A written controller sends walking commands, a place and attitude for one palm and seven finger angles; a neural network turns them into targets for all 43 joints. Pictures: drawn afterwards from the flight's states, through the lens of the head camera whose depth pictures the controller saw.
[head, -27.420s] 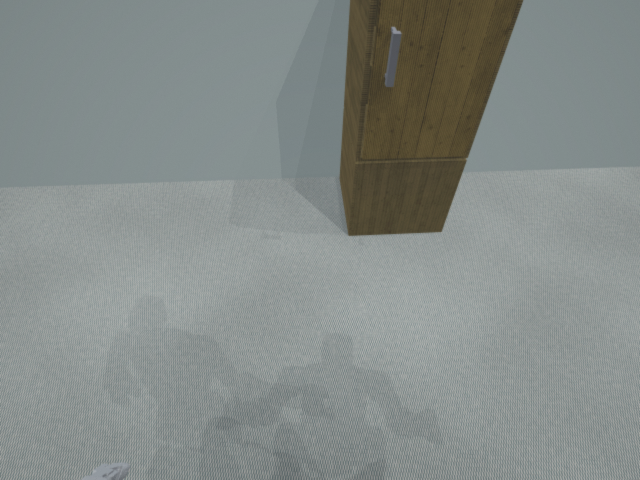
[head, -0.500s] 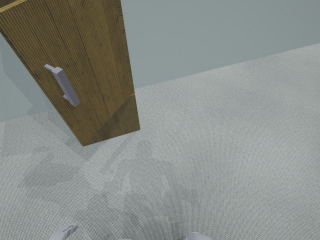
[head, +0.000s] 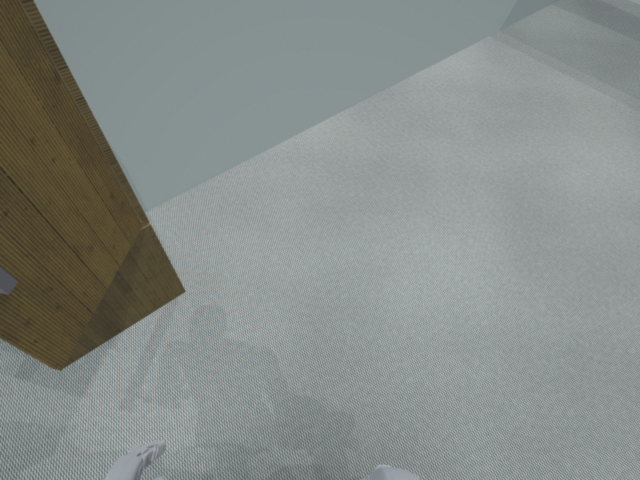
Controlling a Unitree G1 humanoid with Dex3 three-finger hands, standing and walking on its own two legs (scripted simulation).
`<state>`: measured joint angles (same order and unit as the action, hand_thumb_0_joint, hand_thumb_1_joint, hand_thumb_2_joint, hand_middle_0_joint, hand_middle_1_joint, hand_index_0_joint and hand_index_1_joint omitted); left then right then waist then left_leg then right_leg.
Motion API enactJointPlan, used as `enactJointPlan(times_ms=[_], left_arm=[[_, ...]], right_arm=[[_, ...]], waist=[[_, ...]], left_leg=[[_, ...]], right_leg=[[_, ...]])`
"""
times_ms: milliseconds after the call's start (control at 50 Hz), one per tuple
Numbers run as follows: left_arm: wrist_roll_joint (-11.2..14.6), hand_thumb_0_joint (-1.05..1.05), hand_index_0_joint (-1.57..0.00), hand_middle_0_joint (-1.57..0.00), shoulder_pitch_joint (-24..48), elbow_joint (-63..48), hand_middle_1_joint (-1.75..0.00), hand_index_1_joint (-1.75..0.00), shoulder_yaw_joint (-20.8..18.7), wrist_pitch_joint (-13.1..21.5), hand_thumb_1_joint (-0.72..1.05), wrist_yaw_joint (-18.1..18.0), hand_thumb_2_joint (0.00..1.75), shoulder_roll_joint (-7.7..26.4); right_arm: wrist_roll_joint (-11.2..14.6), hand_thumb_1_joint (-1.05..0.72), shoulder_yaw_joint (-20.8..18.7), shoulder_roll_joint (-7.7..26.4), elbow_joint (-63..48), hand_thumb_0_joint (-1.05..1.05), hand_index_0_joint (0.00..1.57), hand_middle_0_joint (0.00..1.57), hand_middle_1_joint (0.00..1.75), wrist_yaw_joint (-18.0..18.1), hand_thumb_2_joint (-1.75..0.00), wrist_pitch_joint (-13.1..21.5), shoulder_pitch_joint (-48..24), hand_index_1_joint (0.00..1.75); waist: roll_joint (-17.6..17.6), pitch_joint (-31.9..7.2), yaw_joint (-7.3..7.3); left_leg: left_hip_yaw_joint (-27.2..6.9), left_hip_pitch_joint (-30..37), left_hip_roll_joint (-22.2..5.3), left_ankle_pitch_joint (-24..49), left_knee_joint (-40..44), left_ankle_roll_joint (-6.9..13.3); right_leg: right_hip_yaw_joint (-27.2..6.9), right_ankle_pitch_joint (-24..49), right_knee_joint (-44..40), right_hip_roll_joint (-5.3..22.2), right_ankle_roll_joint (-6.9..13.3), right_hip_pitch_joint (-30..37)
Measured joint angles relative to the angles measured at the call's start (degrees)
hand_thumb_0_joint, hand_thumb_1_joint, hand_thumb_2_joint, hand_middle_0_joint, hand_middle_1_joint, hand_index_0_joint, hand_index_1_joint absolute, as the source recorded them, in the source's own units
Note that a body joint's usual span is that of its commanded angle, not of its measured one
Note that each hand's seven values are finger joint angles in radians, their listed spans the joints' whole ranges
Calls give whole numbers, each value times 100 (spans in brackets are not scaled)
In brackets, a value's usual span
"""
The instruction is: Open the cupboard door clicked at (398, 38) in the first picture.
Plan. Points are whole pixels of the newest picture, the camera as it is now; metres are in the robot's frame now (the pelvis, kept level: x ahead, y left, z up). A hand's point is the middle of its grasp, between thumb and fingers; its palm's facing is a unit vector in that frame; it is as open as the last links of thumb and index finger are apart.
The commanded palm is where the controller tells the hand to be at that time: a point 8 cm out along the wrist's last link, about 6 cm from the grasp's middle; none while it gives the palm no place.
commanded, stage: walk to a spot facing it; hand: left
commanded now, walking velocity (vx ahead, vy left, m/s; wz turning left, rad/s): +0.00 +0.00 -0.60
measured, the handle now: out of the picture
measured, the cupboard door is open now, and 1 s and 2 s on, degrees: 40 40 40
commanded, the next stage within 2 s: turn to face it in 1.56 s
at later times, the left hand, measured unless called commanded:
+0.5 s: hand (228, 424) +0.21 +0.14 -0.16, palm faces -0.31 -0.94 -0.17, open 7.4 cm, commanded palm none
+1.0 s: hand (325, 336) +0.36 +0.00 -0.19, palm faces -0.55 -0.82 -0.14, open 7.3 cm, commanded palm none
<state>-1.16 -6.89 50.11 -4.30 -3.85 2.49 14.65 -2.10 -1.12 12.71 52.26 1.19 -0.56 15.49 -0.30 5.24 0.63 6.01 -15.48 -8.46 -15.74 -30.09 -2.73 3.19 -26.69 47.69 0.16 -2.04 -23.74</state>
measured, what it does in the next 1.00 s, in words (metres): walks ahead, turning right: right foot, then left foot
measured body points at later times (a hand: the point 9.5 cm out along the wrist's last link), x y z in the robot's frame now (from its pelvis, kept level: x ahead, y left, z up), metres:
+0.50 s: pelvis +0.05 -0.02 +0.01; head +0.10 -0.01 +0.45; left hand +0.22 +0.19 -0.15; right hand +0.00 -0.27 -0.13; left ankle +0.06 +0.11 -0.74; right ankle +0.01 -0.15 -0.66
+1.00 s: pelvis +0.22 -0.12 -0.01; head +0.26 -0.12 +0.44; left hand +0.39 +0.05 -0.18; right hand +0.14 -0.38 -0.14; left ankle +0.33 -0.05 -0.74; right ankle +0.10 -0.20 -0.73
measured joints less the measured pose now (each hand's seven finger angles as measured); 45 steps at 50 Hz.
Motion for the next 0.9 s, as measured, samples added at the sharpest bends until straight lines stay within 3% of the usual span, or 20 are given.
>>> enactJointPlan(times_ms=[40,60,120,180,240,320,340,380,420,460,540,640,680,700,740,760,820,900], left_arm=[[7,1,-20,-20,-11,-23,-30,-29,24,48,91,-2,90,17],[-3,1,-20,-20,-58,-71,-30,-29,42,96,91,-7,90,83],[-16,1,-20,-20,-4,16,-30,-29,52,167,91,-128,90,-3],[-28,1,-20,-20,-81,56,-30,-29,43,150,91,-232,90,-78],[-48,1,-20,-20,-213,124,-30,-29,40,125,91,-264,90,-101],[-49,1,-20,-20,-445,221,-30,-29,29,87,91,-185,90,-112],[-36,1,-20,-20,-522,219,-30,-29,28,66,91,-157,90,-143],[-32,1,-20,-20,-519,265,-30,-29,-13,10,91,-87,90,-119],[-73,1,-20,-20,-456,300,-30,-29,-59,14,91,-6,90,-68],[-92,1,-20,-20,-356,275,-30,-29,-91,49,91,71,90,-39],[-83,1,-20,-20,-142,167,-30,-29,-68,112,91,162,90,-58],[-83,1,-20,-20,151,121,-30,-29,-19,146,91,204,90,-49],[-90,1,-20,-20,223,37,-30,-29,6,295,91,202,90,33],[-61,1,-20,-20,263,13,-30,-29,-14,405,91,146,90,43],[-10,1,-20,-20,255,33,-30,-29,-3,489,91,18,90,-40],[-12,1,-20,-20,190,57,-30,-29,15,484,91,-33,90,-82],[-59,0,-20,-20,-82,219,-30,-29,52,444,91,-115,90,-177],[-85,1,-20,-20,-402,489,-30,-29,80,422,91,-83,90,-264]], right_arm=[[30,-91,-26,20,-4,0,20,21,30,-30,-90,-18,51,30],[61,-91,-42,8,-33,0,20,21,30,-47,-90,-39,104,30],[138,-91,-119,141,44,0,20,21,30,-19,-90,-212,-128,30],[165,-91,-161,164,76,0,20,20,30,11,-90,-276,-371,30],[172,-91,-171,104,-25,0,20,20,30,-16,-90,-234,-506,30],[143,-91,-128,47,-178,0,20,20,30,-77,-90,-59,-477,30],[108,-91,-111,90,-237,0,20,20,30,-79,-90,24,-410,30],[29,-91,-78,44,-229,0,20,20,30,-42,-90,167,-338,30],[-8,-91,-25,-26,-189,0,20,20,30,-53,-90,251,-148,30],[-16,-91,7,-75,-93,0,20,20,30,-55,-90,287,70,30],[-18,-91,11,-81,135,0,20,20,30,-63,-90,299,417,30],[-27,-91,-42,6,332,0,20,20,30,-105,-90,233,754,30],[29,-91,-43,15,394,0,20,20,30,-136,-90,182,936,30],[72,-91,-43,26,463,0,20,20,30,-152,-90,110,899,30],[112,-91,-85,98,578,0,20,20,30,-157,-90,-29,641,30],[106,-91,-113,120,590,1,20,20,30,-160,-90,-63,496,30],[69,-91,-168,93,435,1,20,20,30,-182,-90,-49,79,30],[59,-91,-156,-55,113,1,20,20,30,-237,-90,133,-268,30]], waist=[[-55,-19,30],[54,-81,45],[-83,65,52],[-30,138,41],[133,93,-6],[255,-113,-51],[150,-218,-40],[170,-229,-13],[215,-240,3],[222,-244,-13],[127,-201,-11],[-1,-124,190],[84,-145,232],[134,-95,194],[44,45,195],[20,55,198],[78,-22,196],[232,-160,138]], left_leg=[[129,-25,-117,-164,-236,-96],[244,-128,-85,-282,-500,-121],[-134,-642,35,-1336,-1977,-113],[-301,-998,279,-1328,-2772,-147],[-255,-952,460,-1142,-2285,-164],[-140,-372,625,-726,-702,-82],[-209,-237,558,-731,-265,43],[-123,-283,483,-249,-394,227],[-17,-118,395,-199,-270,263],[82,147,304,-119,91,204],[371,643,89,-30,639,60],[745,1009,-206,-471,415,-205],[790,766,-325,-902,-499,-200],[602,441,-317,-1203,-1390,-143],[47,-274,-219,-1440,-2913,-79],[-99,-583,-166,-1355,-3284,-73],[-210,-1188,-56,-858,-3168,-78],[-130,-1254,115,-258,-1777,-80]], right_leg=[[79,548,-911,4,84,439],[-40,1069,-1411,93,209,664],[-239,819,-1172,-41,316,564],[-471,860,-1352,-109,302,654],[-745,1004,-1564,-135,290,729],[-1039,887,-1453,-225,246,696],[-1025,530,-1194,-333,268,560],[-795,-139,-167,-296,246,168],[-510,-121,847,-168,211,-253],[-273,251,1312,17,150,-568],[40,706,657,295,96,-751],[350,819,-765,287,212,-322],[297,916,-1362,263,437,69],[236,1375,-1235,266,481,12],[201,1235,-933,156,469,48],[164,1128,-984,99,447,135],[-50,1142,-1449,-23,390,441],[-345,1172,-1932,-79,361,835]])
